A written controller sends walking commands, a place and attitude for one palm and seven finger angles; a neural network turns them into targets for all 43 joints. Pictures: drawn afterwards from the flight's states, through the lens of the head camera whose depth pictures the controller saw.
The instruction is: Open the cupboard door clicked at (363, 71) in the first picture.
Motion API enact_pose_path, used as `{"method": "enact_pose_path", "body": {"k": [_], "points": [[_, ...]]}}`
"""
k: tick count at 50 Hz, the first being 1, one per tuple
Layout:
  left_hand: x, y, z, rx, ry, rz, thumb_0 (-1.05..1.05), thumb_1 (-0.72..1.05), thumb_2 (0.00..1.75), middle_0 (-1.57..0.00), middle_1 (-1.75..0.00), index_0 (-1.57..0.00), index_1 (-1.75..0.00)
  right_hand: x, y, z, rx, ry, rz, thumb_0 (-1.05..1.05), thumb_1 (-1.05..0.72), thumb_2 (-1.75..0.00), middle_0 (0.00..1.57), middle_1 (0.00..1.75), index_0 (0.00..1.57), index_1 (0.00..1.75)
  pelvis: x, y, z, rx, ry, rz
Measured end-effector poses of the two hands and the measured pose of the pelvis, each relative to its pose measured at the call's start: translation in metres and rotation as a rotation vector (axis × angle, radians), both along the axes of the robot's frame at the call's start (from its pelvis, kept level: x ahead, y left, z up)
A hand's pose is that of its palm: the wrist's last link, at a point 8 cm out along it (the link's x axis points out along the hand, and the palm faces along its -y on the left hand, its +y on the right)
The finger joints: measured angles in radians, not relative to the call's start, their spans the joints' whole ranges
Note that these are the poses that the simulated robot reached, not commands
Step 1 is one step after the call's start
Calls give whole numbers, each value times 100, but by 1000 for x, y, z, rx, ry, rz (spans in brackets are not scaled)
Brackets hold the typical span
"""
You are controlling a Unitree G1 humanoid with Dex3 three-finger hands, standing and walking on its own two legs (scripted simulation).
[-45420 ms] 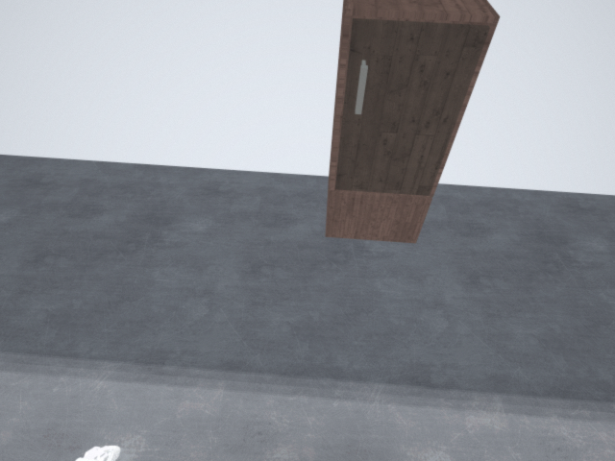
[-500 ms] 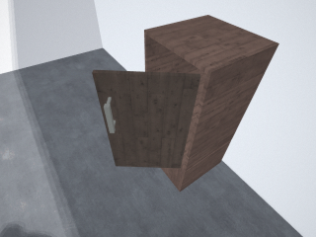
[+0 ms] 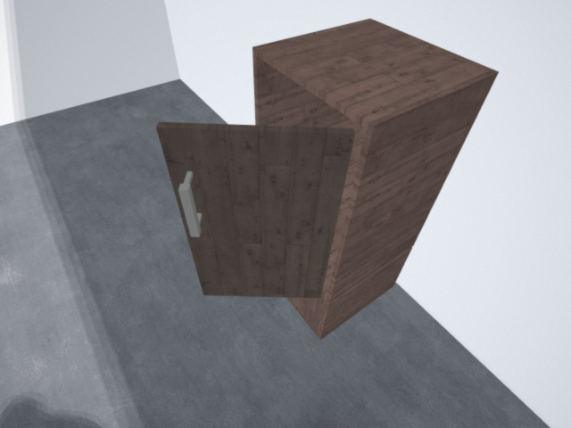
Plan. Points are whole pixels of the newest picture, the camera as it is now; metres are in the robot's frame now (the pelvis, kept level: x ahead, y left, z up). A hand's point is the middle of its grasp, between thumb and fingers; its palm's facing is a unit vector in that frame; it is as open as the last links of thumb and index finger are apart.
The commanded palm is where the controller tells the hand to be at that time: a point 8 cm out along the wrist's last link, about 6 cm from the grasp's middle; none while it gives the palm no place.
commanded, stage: look again from close up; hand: left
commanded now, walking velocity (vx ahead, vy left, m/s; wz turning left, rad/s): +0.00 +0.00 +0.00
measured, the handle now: (192, 205) +0.54 +0.23 -0.05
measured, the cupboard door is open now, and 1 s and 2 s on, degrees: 54 54 54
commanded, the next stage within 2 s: raise the hand with hooked fingers in 0.32 s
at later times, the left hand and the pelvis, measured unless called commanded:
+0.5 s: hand out of the picture +0.03 +0.17 -0.15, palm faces +0.13 -0.96 -0.23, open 7.3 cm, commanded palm +0.10 +0.20 -0.07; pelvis +0.00 -0.01 +0.00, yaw +0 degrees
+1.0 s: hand (164, 415) +0.16 +0.18 -0.07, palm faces +0.16 -0.98 -0.07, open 9.5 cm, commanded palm +0.15 +0.23 -0.06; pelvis -0.01 -0.04 -0.11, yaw +4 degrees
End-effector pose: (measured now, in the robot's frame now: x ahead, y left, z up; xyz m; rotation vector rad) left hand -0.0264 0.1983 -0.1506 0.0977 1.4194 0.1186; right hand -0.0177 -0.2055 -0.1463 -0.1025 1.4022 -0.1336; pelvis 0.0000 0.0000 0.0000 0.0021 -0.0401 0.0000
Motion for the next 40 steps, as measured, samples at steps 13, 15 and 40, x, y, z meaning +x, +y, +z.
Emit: {"method": "enact_pose_path", "body": {"k": [13,15,40], "points": [[8,-6,0,2,-16,1,1,91,89,-20,-30,-20,-30,0,-5,1,0,6,-10,1,-91,-90,20,29,20,30,2,-8,1,-1,0,-1],[8,-6,0,4,-15,2,1,91,89,-20,-30,-20,-30,0,-5,1,0,8,-10,0,-91,-90,20,29,20,30,2,-9,1,-1,0,-1],[200,-10,101,-112,-1447,-98,2,68,79,-22,-46,-22,-46,210,-81,44,-205,-906,205,2,-91,-90,20,29,20,30,-13,-27,-80,3,235,32]]}}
